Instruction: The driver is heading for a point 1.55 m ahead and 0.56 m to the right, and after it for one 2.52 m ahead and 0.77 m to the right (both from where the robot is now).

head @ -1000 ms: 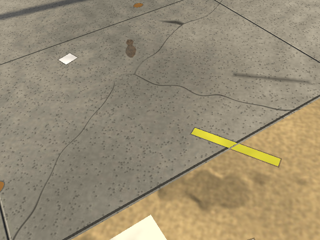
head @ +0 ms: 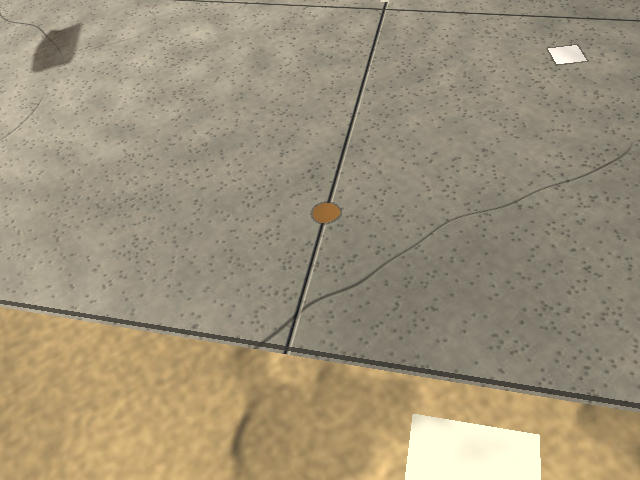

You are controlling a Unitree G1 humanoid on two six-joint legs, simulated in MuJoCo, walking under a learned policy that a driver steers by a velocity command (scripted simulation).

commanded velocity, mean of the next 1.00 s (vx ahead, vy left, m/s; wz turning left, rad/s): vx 0.38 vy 0.00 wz -0.48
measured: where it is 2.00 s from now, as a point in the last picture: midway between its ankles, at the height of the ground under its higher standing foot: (638, 281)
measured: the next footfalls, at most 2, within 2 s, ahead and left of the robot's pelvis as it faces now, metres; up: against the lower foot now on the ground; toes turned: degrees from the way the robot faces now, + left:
left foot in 0.18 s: +0.01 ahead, +0.12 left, +0.00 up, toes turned -5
right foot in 0.66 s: +0.08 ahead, -0.15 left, +0.00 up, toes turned -22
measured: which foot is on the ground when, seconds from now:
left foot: up 0.00-0.16, down 0.18-0.68, up 0.70-1.00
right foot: down 0.00-0.32, up 0.34-0.64, down 0.66-1.00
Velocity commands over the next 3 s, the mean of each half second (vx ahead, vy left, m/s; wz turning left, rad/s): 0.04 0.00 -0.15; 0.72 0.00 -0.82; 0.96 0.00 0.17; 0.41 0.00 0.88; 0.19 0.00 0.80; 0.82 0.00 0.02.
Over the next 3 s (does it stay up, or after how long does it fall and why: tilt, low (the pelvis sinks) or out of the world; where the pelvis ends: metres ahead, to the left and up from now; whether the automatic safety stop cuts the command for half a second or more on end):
stays up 1.19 -0.53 0.00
